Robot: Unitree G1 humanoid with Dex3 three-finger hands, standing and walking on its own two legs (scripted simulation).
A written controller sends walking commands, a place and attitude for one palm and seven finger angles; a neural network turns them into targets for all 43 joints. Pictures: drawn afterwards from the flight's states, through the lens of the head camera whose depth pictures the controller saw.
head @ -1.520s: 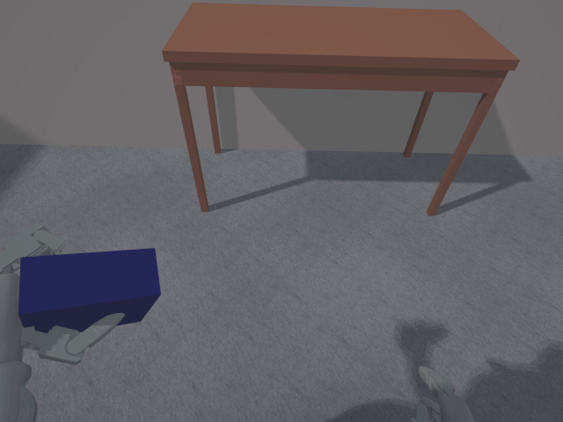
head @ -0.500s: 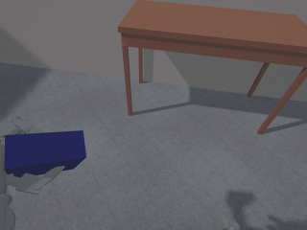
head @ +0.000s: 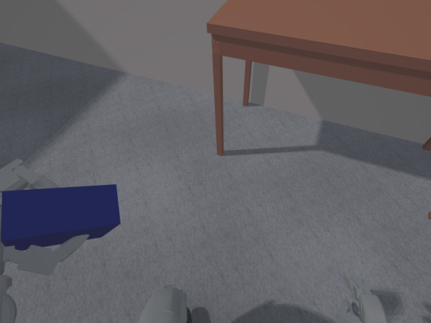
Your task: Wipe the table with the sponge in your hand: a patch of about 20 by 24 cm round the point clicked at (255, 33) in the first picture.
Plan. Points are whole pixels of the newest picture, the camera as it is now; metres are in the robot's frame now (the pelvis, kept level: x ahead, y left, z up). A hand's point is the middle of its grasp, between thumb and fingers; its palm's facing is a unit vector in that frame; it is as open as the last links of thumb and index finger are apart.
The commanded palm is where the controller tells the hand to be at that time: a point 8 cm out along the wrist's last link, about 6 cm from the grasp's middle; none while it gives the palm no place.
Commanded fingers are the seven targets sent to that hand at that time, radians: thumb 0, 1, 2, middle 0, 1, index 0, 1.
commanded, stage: walk to a spot facing it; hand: left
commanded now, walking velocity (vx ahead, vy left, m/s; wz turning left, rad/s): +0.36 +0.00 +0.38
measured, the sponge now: (77, 217) +0.23 +0.20 +0.15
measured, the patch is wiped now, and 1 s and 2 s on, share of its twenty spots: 0.00 0.00 0.00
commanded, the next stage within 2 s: none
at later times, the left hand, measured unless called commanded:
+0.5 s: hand (69, 147) +0.32 +0.23 +0.19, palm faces +0.57 -0.68 -0.46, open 9.2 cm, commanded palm +0.28 +0.26 +0.17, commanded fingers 0.00 0.10 1.30 -1.20 -1.60 -1.20 -1.60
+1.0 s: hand (68, 112) +0.41 +0.29 +0.17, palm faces +0.71 -0.57 -0.42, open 9.2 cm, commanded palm +0.33 +0.29 +0.17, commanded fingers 0.00 0.10 1.30 -1.20 -1.60 -1.20 -1.60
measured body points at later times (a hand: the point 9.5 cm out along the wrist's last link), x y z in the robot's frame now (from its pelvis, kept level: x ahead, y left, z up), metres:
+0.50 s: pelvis +0.17 -0.04 -0.01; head +0.18 -0.05 +0.44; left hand +0.28 +0.27 +0.21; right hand +0.34 -0.22 -0.12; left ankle +0.15 +0.11 -0.74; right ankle +0.23 -0.19 -0.72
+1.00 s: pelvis +0.30 -0.03 -0.03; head +0.33 +0.00 +0.42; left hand +0.37 +0.31 +0.19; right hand +0.57 -0.18 -0.10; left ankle +0.32 +0.08 -0.74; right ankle +0.27 -0.18 -0.65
